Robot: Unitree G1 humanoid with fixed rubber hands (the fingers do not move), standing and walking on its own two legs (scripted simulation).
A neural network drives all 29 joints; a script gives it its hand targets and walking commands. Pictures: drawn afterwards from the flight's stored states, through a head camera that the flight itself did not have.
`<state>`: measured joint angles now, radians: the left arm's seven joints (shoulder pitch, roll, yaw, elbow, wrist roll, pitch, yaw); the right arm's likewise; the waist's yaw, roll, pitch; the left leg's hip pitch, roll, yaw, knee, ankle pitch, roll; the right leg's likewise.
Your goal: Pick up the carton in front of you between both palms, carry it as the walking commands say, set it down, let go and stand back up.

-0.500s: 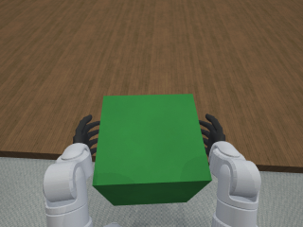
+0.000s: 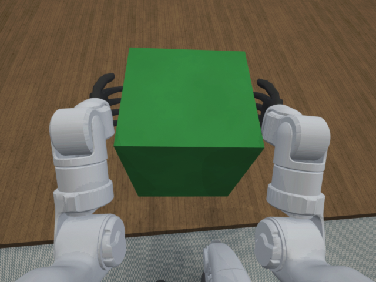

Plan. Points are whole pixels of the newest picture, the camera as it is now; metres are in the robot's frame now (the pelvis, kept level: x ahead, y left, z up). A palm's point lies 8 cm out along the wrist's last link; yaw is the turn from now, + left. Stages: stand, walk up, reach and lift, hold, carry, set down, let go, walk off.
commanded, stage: carry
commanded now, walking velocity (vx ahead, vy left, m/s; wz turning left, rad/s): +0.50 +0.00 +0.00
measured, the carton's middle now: (185, 132) +0.40 -0.02 +0.06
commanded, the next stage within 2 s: none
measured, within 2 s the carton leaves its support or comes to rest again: neither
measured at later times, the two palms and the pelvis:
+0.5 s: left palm (101, 3) +0.75 +0.17 +0.13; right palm (213, 2) +0.78 -0.12 +0.13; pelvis +0.39 -0.02 +0.00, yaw +0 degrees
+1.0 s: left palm out of the picture +1.11 +0.21 +0.29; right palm out of the picture +1.16 -0.09 +0.30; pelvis +0.75 +0.01 +0.09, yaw +11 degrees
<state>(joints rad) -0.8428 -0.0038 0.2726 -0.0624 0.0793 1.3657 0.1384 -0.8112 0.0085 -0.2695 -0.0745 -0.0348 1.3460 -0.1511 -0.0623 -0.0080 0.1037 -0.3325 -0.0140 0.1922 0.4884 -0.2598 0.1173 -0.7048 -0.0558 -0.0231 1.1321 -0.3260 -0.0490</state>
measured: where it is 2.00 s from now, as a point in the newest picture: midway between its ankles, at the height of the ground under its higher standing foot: (126, 78)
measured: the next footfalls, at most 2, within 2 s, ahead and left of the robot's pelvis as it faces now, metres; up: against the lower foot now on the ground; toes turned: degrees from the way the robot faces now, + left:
right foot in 0.14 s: +0.22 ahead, -0.11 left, +0.00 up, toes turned -4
left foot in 0.52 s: +0.63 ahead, +0.05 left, +0.10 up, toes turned +2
